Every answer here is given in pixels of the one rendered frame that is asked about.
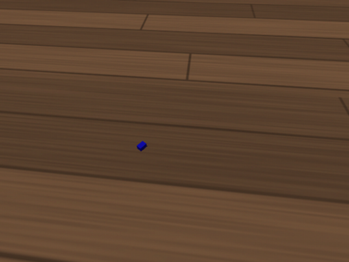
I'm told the small box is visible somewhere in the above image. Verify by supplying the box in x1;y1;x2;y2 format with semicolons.
137;141;147;151

